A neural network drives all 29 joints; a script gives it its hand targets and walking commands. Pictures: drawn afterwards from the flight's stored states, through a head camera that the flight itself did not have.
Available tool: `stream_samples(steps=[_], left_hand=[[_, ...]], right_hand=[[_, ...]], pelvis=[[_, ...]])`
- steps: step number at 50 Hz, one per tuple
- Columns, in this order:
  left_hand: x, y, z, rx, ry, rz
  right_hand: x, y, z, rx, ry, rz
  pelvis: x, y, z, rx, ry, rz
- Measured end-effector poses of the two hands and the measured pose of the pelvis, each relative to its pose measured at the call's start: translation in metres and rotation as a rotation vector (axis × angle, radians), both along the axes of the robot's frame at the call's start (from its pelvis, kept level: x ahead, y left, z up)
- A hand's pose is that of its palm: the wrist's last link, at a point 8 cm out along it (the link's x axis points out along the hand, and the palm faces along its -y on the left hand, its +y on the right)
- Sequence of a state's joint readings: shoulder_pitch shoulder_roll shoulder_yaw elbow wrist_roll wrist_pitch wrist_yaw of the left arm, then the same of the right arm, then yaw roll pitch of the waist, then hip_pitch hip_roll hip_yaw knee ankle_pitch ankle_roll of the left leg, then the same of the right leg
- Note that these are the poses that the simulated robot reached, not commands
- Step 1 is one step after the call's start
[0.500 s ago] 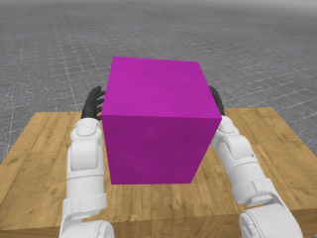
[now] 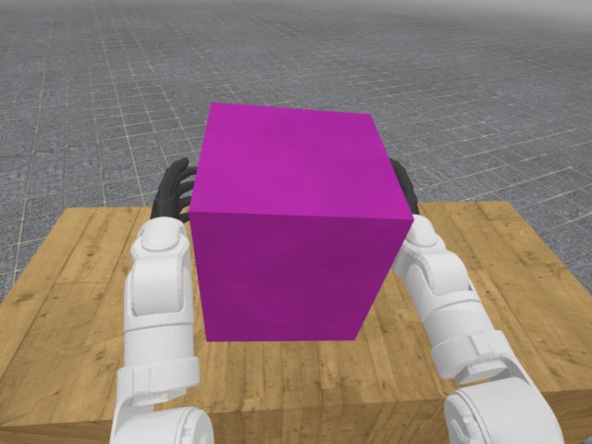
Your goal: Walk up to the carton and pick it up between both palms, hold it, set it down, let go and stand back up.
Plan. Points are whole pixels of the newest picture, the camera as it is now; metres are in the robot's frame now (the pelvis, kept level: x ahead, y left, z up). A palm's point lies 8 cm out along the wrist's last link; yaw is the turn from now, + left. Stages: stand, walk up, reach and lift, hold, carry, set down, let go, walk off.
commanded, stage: hold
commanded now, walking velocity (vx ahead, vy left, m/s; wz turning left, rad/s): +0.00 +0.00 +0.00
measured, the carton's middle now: (287, 229) +0.36 +0.01 +0.16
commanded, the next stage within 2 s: none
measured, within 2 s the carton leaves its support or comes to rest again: neither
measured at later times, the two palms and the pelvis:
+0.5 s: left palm (171, 217) +0.36 +0.16 +0.19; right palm (401, 216) +0.36 -0.14 +0.18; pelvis +0.00 +0.00 +0.00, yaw +0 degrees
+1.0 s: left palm (170, 219) +0.35 +0.16 +0.19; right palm (400, 217) +0.36 -0.14 +0.18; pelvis +0.00 +0.00 +0.00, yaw +0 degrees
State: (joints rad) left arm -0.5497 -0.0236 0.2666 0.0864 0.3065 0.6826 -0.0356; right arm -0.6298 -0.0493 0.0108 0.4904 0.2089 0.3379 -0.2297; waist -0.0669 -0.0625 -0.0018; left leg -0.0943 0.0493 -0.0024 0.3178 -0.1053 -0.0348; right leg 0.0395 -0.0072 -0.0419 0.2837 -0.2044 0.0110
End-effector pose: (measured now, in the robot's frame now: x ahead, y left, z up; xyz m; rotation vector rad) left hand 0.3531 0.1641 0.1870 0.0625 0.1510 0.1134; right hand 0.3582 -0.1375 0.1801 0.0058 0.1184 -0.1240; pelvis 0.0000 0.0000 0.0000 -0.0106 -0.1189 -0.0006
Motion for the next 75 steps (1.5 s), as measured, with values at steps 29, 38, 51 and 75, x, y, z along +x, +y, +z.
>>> stream_samples(steps=[29,38,51,75], left_hand=[[0.0033,-0.0027,0.0006,0.004,0.001,0.0],[0.0018,-0.0019,-0.0015,-0.001,-0.004,0.003],[0.0002,-0.0014,-0.0001,0.007,-0.005,0.004],[0.0005,-0.0009,-0.0011,0.002,0.003,0.002]], right_hand=[[0.0029,-0.0026,-0.0015,0.002,0.0,-0.001],[0.0026,-0.0019,-0.0022,0.003,-0.005,0.003],[0.0016,-0.0013,-0.0033,0.012,-0.007,0.004],[0.001,-0.0008,-0.0042,0.008,0.002,0.001]], pelvis=[[0.0026,0.0016,0.0004,0.002,-0.001,-0.002],[0.0049,0.0008,0.0003,0.001,-0.002,0.0],[0.0044,0.0008,0.0004,0.001,0.001,0.003],[0.0015,0.0008,0.0004,0.002,0.0,-0.001]])
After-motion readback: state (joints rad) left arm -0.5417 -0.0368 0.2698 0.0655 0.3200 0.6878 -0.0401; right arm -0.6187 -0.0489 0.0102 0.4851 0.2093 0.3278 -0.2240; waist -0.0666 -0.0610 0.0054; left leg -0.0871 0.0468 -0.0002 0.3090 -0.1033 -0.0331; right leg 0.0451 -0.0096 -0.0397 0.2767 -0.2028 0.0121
